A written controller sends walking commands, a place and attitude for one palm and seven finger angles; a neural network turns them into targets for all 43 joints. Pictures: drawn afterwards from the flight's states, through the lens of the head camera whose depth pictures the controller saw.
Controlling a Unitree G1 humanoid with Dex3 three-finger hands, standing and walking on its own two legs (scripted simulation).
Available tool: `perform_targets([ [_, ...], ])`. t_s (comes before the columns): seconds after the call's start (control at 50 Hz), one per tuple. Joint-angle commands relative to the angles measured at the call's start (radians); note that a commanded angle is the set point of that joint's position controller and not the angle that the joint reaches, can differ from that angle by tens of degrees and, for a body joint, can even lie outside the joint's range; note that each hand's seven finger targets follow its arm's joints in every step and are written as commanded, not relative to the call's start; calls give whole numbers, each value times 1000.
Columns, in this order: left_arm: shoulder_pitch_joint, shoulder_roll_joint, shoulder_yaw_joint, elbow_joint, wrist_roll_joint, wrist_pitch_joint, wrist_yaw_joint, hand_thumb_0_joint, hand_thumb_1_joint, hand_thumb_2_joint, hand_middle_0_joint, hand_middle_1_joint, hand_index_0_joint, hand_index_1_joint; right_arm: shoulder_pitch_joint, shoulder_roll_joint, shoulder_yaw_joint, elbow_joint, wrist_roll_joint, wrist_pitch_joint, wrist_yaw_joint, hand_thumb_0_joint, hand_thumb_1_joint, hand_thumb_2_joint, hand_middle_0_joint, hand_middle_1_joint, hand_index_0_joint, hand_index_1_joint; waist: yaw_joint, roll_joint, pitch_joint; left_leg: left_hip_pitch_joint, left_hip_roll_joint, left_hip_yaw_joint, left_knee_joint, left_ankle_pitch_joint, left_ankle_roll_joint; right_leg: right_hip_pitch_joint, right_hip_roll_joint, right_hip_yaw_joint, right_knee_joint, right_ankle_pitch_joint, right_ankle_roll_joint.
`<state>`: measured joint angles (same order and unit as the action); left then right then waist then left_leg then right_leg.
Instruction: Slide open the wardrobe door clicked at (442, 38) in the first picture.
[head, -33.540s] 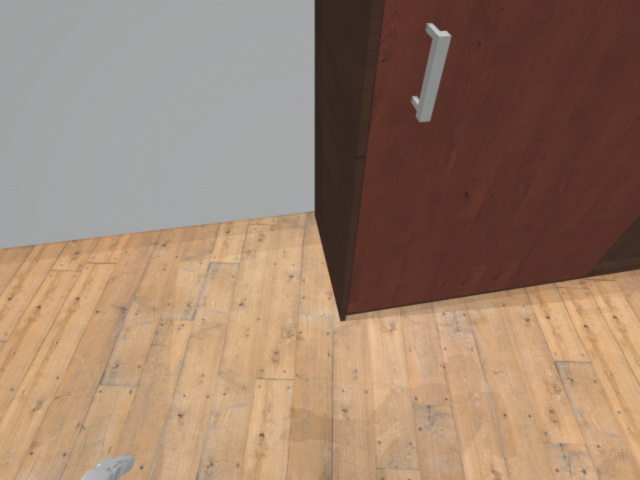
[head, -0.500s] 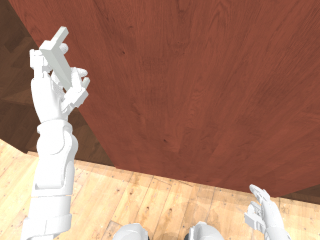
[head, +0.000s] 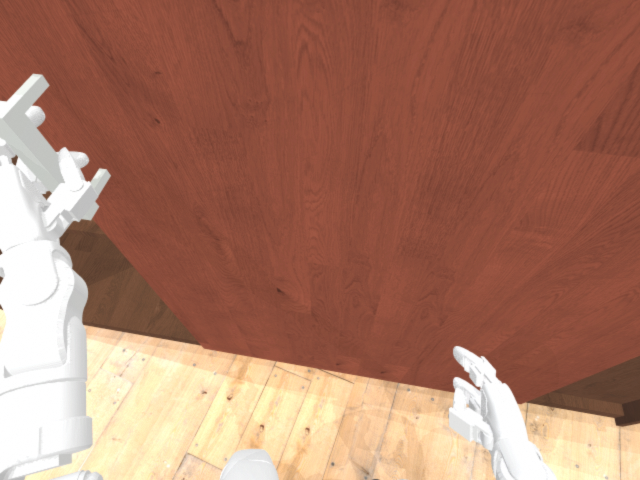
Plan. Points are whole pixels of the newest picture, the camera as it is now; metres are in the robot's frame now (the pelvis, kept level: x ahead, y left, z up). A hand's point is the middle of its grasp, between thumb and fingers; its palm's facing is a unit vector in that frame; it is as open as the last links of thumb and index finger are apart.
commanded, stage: step sideways, sliding the door along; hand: left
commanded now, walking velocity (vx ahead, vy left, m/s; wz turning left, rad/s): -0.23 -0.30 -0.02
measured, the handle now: (61, 153) +0.38 +0.36 +0.16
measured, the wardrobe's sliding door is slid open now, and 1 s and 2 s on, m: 0.63 0.63 0.63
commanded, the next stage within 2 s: stop walking and hold the door there in 0.20 s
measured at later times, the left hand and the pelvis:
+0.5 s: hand (67, 192) +0.33 +0.33 +0.15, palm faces +0.49 -0.83 -0.27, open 6.9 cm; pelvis +0.00 +0.00 +0.03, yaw -5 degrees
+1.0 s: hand (68, 190) +0.33 +0.33 +0.15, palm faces +0.58 -0.77 -0.26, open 6.9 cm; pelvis -0.03 -0.01 +0.00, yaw -9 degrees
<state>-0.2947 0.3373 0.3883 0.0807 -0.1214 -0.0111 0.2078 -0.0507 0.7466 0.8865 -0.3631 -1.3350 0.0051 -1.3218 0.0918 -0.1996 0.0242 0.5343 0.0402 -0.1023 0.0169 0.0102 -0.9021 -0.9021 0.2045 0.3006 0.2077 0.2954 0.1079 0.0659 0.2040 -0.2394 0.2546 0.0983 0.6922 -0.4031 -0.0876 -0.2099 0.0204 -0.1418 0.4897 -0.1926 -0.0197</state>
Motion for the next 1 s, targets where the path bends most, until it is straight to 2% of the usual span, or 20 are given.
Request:
perform_targets([
  [0.0, -172, 150, -172, -444, 61, -186, -85, 0, 900, 900, -450, -1400, -450, -1400, 15, -101, -66, -82, 18, -42, -47, 0, -900, -900, 200, 300, 200, 300, -69, -307, -496, -221, -190, -75, 457, -326, 34, 348, -375, 328, 9, 1277, -142],
  [0.04, -226, 125, -169, -488, 57, -196, -56, 0, 900, 900, -450, -1400, -450, -1400, -26, -96, -50, -47, 10, -28, -61, 0, -900, -900, 200, 300, 200, 300, -83, -233, -517, -275, -167, -71, 267, -304, 33, 464, -365, 305, 74, 1248, -178],
  [0.1, -235, 105, -190, -542, 55, -227, -67, 0, 900, 900, -450, -1400, -450, -1400, -5, -114, -62, -46, 0, 7, -74, 0, -900, -900, 200, 300, 200, 300, -142, -95, -542, 85, -153, 11, -201, 245, 15, 209, -221, 133, 186, 786, -78],
  [0.12, -255, 102, -211, -575, 49, -235, -77, 0, 900, 900, -450, -1400, -450, -1400, 21, -130, -86, -51, -7, 11, -80, 0, -900, -900, 200, 300, 200, 300, -164, -13, -558, 349, -33, -91, -229, 690, 64, -53, -163, 107, 284, 395, 0],
  [0.14, -221, 75, -233, -616, 39, -228, -85, 0, 900, 900, -450, -1400, -450, -1400, 5, -195, -114, -82, -12, 5, -72, 0, -900, -900, 200, 300, 200, 300, -131, 259, -584, 532, 301, -442, -257, 1300, 192, -329, -52, 111, 493, -320, 78],
  [0.16, -217, 20, -266, -598, 61, -222, -102, 0, 900, 900, -450, -1400, -450, -1400, -8, -175, -98, -86, -20, -8, -43, 0, -900, -900, 200, 300, 200, 300, -106, 184, -623, 538, 357, -476, -265, 1282, 258, -330, -38, 226, 642, -446, 65],
  [0.2, -306, -8, -298, -652, 83, -217, -113, 0, 900, 900, -450, -1400, -450, -1400, -16, -197, -117, -102, -13, -23, -17, 0, -900, -900, 200, 300, 200, 300, -127, 148, -495, 347, 318, -336, -310, 895, 247, -351, -29, 205, 749, -352, 57],
  [0.28, -201, -2, -299, -580, 92, -162, -112, 0, 900, 900, -450, -1400, -450, -1400, 16, -191, -117, -79, -21, -40, 2, 0, -900, -900, 200, 300, 200, 300, -113, 279, -420, 401, 123, -65, -268, 1168, 77, -362, -14, 83, 667, -172, 64],
  [0.3, 32, 528, 255, -178, 95, -153, -77, 0, 900, 900, -450, -1400, -450, -1400, 77, -240, -138, 9, -32, 1, -25, 0, -900, -900, 200, 300, 200, 300, -86, 251, -452, 407, 117, -29, -282, 1145, 88, -372, -3, 67, 682, -120, 81],
  [0.32, 20, 364, 114, -213, 101, -142, -92, 0, 900, 900, -450, -1400, -450, -1400, 96, -193, -127, -40, -33, 17, -30, 0, -900, -900, 200, 300, 200, 300, -97, 245, -454, 379, 106, -42, -267, 1100, 118, -342, 12, 52, 624, -143, 83],
  [0.34, 13, 392, 138, -227, 99, -133, -91, 0, 900, 900, -450, -1400, -450, -1400, 94, -198, -126, -49, -31, 15, -35, 0, -900, -900, 200, 300, 200, 300, -94, 260, -462, 401, 89, -7, -277, 1101, 107, -338, 23, 25, 579, -127, 82],
  [0.36, -52, 264, -2, -339, 85, -147, -115, 0, 900, 900, -450, -1400, -450, -1400, 54, -160, -104, -75, -26, 2, -32, 0, -900, -900, 200, 300, 200, 300, -102, 335, -454, 428, 86, 15, -283, 1112, 95, -346, 24, 10, 518, -126, 85],
  [0.54, 64, 443, 137, -65, 84, -118, -88, 0, 900, 900, -450, -1400, -450, -1400, 67, -186, -63, -68, -20, -30, -61, 0, -900, -900, 200, 300, 200, 300, -103, 282, -365, 269, 101, 50, -292, 812, 134, -126, -3, -10, 121, -64, 57],
  [0.6, 55, 504, 175, 38, 95, -129, -80, 0, 900, 900, -450, -1400, -450, -1400, 75, -187, -57, -54, -5, -23, -70, 0, -900, -900, 200, 300, 200, 300, -96, 91, -387, 118, 1, 83, -94, 428, 94, 81, -87, 67, -131, 256, 36],
  [0.62, 59, 551, 204, 94, 104, -137, -73, 0, 900, 900, -450, -1400, -450, -1400, 66, -172, -55, -62, -4, -19, -79, 0, -900, -900, 200, 300, 200, 300, -102, -107, -403, -71, -107, 74, 80, 48, 71, 190, -238, 269, -109, 591, -39],
  [0.64, 89, 564, 222, 186, 99, -130, -67, 0, 900, 900, -450, -1400, -450, -1400, 47, -166, -46, -62, -5, -22, -87, 0, -900, -900, 200, 300, 200, 300, -82, -164, -392, -199, -196, -18, 216, -189, 62, 219, -339, 379, -101, 848, -123],
  [0.68, 81, 642, 317, 261, 95, -132, -56, 0, 900, 900, -450, -1400, -450, -1400, 76, -192, -56, -26, 3, -23, -87, 0, -900, -900, 200, 300, 200, 300, -90, -212, -400, -252, -187, -94, 396, -186, 55, 184, -387, 387, -107, 777, -131],
  [0.7, 18, 575, 277, 232, 77, -140, -55, 0, 900, 900, -450, -1400, -450, -1400, 90, -207, -66, -5, 17, -30, -83, 0, -900, -900, 200, 300, 200, 300, -100, -312, -468, -248, -208, -137, 433, -142, 54, 240, -350, 339, -84, 701, -117],
  [0.9, -98, 541, 213, 314, 91, -156, -48, 0, 900, 900, -450, -1400, -450, -1400, 115, -246, -68, 66, 0, -32, -122, 0, -900, -900, 200, 300, 200, 300, -116, -63, -352, 71, -194, -60, -236, 191, 88, -51, -226, 220, -162, -67, -58],
  [0.98, -118, 454, 101, 306, 101, -154, -63, 0, 900, 900, -450, -1400, -450, -1400, 107, -239, -55, 52, 1, -16, -123, 0, -900, -900, 200, 300, 200, 300, -105, 225, -304, -85, 38, -346, -494, 148, 201, -9, -35, 128, 119, -186, 20],
])
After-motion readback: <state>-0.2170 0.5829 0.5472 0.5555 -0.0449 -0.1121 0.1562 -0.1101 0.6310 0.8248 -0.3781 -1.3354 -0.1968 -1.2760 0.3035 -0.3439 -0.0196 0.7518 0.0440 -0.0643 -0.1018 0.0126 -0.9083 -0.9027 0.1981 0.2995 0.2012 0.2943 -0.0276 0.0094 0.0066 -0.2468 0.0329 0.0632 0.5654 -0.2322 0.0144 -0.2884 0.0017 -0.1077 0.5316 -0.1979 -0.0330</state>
